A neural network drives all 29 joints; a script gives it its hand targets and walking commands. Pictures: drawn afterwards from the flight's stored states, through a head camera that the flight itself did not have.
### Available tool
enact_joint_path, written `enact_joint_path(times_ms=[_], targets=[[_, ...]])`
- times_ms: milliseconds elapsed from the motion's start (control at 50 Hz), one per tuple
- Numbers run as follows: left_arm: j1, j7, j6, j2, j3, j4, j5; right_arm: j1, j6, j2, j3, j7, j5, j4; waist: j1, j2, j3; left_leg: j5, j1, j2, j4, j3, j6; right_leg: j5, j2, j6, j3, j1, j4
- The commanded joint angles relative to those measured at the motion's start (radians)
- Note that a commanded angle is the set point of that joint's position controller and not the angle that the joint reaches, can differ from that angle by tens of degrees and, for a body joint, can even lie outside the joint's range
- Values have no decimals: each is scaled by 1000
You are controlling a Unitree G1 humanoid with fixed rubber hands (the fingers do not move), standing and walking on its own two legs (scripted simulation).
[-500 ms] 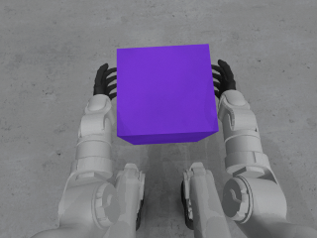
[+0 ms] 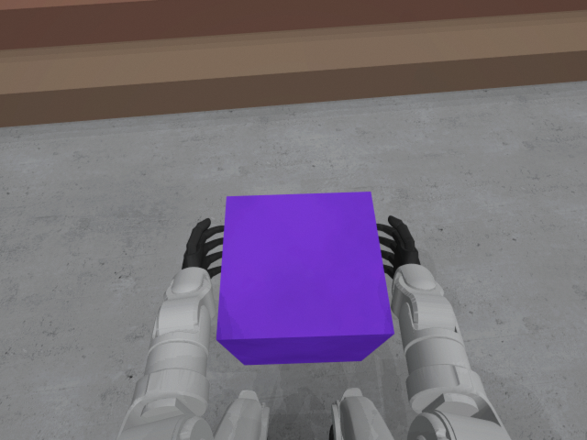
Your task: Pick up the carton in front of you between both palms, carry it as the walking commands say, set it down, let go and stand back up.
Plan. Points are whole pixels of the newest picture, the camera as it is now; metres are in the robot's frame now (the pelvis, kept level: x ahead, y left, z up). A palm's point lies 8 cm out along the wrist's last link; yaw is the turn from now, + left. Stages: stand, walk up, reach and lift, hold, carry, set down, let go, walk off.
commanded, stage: reach and lift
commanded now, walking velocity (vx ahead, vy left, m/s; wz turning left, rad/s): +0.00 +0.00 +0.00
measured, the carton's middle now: (301, 287) +0.37 +0.00 -0.10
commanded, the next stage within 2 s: hold in 1.54 s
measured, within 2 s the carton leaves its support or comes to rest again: neither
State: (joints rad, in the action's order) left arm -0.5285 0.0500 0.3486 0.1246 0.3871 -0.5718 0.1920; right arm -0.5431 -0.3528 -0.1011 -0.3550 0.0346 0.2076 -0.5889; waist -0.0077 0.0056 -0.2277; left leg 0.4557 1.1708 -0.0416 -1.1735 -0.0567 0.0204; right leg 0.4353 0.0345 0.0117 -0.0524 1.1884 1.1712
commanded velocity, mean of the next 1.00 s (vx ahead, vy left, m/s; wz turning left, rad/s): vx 0.00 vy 0.00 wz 0.00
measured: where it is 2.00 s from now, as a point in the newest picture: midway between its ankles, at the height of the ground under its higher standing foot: outside the picture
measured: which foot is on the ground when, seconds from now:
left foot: down 0.00-1.00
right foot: down 0.00-1.00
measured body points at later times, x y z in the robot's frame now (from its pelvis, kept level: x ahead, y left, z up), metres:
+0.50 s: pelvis +0.03 +0.00 +0.10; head +0.02 +0.00 +0.55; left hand +0.34 +0.15 +0.11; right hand +0.34 -0.15 +0.11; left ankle +0.05 +0.13 -0.63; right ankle +0.05 -0.12 -0.63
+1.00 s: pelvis +0.02 +0.00 +0.11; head +0.01 +0.00 +0.56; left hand +0.34 +0.15 +0.13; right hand +0.34 -0.15 +0.13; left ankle +0.05 +0.13 -0.63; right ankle +0.05 -0.12 -0.63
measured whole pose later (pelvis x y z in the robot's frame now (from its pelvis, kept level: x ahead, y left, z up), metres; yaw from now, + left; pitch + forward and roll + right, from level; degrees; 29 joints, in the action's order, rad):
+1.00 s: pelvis +0.02 +0.00 +0.11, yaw +0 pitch -5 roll +0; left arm -0.34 -0.02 0.60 0.17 0.33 -0.37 0.31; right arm -0.34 -0.61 -0.17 -0.32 -0.02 0.31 -0.36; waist 0.00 0.00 0.04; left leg 0.22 0.15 -0.02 -0.45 -0.07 0.01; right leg 0.20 0.02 0.01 -0.06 0.17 0.45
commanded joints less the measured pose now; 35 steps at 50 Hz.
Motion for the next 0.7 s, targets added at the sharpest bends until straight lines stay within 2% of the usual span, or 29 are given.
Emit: enact_joint_path(times_ms=[0, 200, 400, 480, 600, 680], targets=[[-509, -249, -5, 1042, -601, -32, -133, -487, 8, -1062, 586, -230, -142, -21, 0, -15, -541, -248, -369, -108, 222, 9, -14, -265, 106, -12, -7, -501, -211], [-346, -259, 36, 1038, -659, 41, -135, -327, -30, -1054, 634, -239, -143, 53, 5, -7, -376, -382, -672, -80, 453, -24, -19, -389, 83, -20, -32, -765, -433], [-236, -275, 153, 1024, -698, 138, -140, -226, -147, -1039, 674, -257, -159, 177, 9, -7, -172, -439, -923, -57, 673, -25, -20, -450, 56, -14, -27, -1007, -654], [-219, -281, 209, 1002, -673, 161, -131, -212, -205, -1021, 648, -263, -151, 200, 6, -8, -52, -374, -970, -48, 746, -23, -23, -385, 51, -14, -24, -1051, -728], [-274, -300, 242, 970, -564, 101, -77, -267, -240, -985, 538, -281, -98, 135, 7, -2, 89, -211, -960, -40, 791, -14, -32, -208, 47, -23, -13, -1038, -775], [-368, -308, 227, 1000, -582, 126, -91, -353, -226, -1010, 554, -291, -107, 157, 11, 1, 33, -208, -985, -40, 784, -12, -35, -204, 46, -27, -7, -1062, -769]])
